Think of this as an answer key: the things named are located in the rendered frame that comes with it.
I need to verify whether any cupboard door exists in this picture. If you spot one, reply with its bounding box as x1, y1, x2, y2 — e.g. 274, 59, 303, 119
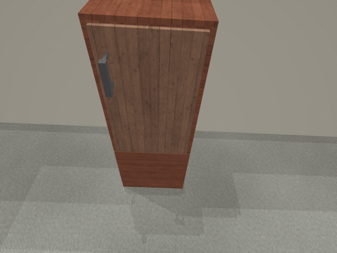
86, 23, 210, 154

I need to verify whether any handle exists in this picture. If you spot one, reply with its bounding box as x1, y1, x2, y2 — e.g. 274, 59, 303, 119
98, 53, 114, 98

